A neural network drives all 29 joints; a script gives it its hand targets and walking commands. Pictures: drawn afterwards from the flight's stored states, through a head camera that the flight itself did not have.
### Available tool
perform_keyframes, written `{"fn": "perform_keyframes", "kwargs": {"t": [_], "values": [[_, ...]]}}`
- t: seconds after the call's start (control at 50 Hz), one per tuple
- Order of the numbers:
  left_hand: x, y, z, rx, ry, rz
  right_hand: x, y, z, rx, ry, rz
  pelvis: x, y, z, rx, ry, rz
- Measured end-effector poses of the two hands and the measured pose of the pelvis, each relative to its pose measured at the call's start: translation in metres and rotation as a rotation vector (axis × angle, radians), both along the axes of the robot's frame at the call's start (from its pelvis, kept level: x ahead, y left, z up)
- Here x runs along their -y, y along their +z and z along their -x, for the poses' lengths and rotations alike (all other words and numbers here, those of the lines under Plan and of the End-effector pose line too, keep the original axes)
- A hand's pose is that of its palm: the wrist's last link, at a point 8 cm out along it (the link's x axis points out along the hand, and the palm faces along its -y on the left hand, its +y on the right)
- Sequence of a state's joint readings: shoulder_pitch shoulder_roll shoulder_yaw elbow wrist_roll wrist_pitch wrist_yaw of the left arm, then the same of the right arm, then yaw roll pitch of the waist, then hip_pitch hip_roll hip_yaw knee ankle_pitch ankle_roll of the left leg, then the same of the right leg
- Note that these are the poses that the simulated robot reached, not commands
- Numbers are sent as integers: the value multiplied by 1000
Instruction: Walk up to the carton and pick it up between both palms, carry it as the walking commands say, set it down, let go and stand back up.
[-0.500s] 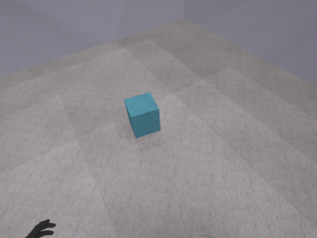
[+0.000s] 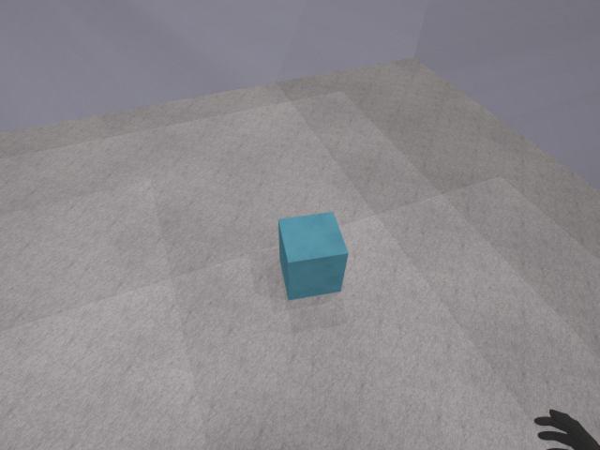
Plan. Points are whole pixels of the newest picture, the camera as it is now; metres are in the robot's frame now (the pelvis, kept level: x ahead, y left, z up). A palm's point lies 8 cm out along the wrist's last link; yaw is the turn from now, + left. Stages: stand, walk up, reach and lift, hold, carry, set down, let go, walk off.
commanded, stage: walk up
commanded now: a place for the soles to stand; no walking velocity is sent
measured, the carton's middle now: (310, 256) +0.88 +0.00 -0.64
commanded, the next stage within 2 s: none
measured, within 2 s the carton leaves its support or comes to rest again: neither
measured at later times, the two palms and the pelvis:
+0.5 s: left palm (57, 379) +0.23 +0.38 -0.07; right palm (526, 355) +0.29 -0.32 -0.07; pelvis +0.18 +0.01 +0.00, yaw -1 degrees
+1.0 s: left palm (125, 253) +0.45 +0.36 -0.06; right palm (504, 307) +0.38 -0.32 -0.09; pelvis +0.33 +0.02 +0.00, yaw -3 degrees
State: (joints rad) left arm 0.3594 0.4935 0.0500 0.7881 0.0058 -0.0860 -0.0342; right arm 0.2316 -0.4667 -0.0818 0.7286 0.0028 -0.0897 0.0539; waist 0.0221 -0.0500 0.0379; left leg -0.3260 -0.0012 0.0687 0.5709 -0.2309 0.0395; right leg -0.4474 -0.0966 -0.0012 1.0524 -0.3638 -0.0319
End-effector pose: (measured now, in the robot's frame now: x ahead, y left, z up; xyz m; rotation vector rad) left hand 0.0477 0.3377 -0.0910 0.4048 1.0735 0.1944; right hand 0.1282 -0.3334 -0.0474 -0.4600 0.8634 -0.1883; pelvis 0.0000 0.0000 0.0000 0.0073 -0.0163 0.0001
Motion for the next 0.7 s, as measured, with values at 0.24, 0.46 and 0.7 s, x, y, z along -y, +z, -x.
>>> {"fn": "perform_keyframes", "kwargs": {"t": [0.24, 0.46, 0.7], "values": [[16, 17, -150, 100, -100, -43, 30, -38, -9, -159, -106, -23, 15, -10, -92, 8, -14, 6], [-28, 34, -171, 51, 4, -92, -11, -29, -140, -116, 20, -57, -4, 1, -163, 5, -7, 12], [-18, -1, -285, 15, -93, 19, -10, -7, -169, -97, -127, 34, -29, 0, -243, 7, -48, -2]]}}
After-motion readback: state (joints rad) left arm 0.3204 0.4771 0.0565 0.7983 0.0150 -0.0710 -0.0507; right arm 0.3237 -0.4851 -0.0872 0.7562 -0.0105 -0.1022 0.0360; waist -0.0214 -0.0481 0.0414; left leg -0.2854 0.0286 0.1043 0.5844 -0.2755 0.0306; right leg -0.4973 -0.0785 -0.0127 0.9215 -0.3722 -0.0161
